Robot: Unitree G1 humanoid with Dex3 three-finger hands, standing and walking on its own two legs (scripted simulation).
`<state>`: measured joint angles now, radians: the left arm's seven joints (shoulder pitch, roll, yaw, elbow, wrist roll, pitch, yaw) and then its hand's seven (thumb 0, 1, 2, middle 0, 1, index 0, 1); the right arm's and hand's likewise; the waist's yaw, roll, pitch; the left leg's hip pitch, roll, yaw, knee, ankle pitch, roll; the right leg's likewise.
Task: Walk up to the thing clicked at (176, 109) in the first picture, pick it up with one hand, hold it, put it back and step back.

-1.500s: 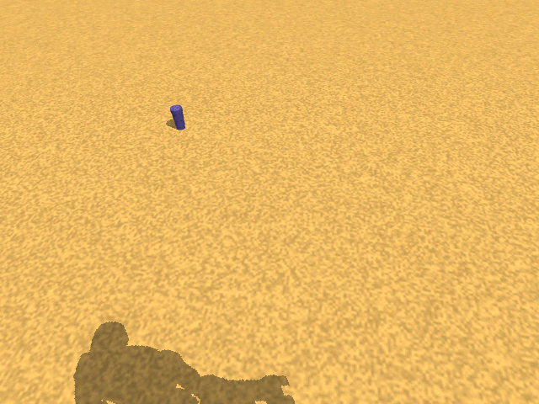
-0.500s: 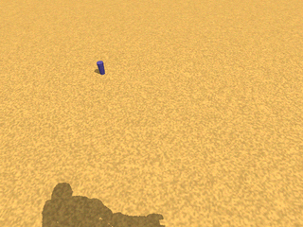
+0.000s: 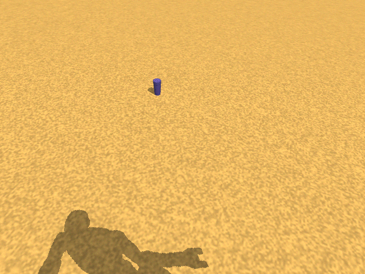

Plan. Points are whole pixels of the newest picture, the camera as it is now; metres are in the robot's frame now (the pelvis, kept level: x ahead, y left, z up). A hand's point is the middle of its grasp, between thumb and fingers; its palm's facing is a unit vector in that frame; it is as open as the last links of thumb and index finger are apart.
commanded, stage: walk up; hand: left
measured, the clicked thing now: (157, 87) +1.81 +0.25 -0.68
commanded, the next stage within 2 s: none
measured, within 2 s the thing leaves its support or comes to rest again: neither
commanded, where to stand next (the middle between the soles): +1.41 +0.02 m, yaw +4 degrees
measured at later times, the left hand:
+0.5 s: hand (89, 195) +0.38 +0.30 -0.12, palm faces -0.03 -0.93 -0.36, open 7.4 cm
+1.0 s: hand (103, 160) +0.53 +0.30 -0.15, palm faces +0.09 -0.93 -0.34, open 7.4 cm
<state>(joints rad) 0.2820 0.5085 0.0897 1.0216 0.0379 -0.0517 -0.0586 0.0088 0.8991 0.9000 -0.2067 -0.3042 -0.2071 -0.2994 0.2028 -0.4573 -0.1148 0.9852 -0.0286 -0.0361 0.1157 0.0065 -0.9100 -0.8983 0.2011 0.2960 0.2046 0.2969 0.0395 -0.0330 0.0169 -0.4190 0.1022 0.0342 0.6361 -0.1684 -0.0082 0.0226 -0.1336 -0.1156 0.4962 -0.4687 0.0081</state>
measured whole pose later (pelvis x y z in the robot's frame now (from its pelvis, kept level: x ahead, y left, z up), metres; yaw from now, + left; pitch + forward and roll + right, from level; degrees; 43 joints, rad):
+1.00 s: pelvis +0.54 +0.02 +0.00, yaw +5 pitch -2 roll -2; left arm 0.35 0.45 0.06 0.90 0.01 -0.07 -0.06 0.01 0.90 0.90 -0.21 -0.30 -0.21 -0.30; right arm 0.19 -0.39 -0.07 0.87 -0.03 -0.07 0.08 0.00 -0.91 -0.90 0.20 0.30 0.20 0.30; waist 0.07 -0.03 0.06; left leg -0.44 0.06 0.05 0.57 -0.09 0.02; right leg -0.01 -0.01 -0.12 0.54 -0.48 -0.01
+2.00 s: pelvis +0.96 +0.00 +0.00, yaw +5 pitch -3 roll -2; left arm 0.36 0.43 0.06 0.87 0.02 -0.07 -0.03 0.01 0.90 0.90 -0.21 -0.30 -0.21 -0.30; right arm 0.25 -0.40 -0.06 0.89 -0.02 -0.04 0.08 0.01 -0.91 -0.90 0.20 0.30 0.21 0.30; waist 0.04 -0.01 0.08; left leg -0.41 0.06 0.02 0.58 -0.12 0.03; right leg -0.04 -0.03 -0.15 0.55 -0.44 0.00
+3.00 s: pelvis +1.26 +0.02 +0.00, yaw +5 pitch -3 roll -1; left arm 0.35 0.44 0.04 0.85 0.01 -0.06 -0.03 0.01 0.90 0.90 -0.21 -0.30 -0.21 -0.30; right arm 0.27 -0.41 -0.07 0.90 -0.03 -0.05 0.06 0.01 -0.91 -0.90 0.20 0.30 0.21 0.30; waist 0.03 -0.02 0.08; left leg -0.38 0.05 0.03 0.60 -0.17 0.01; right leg -0.16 -0.06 -0.09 0.62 -0.40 0.01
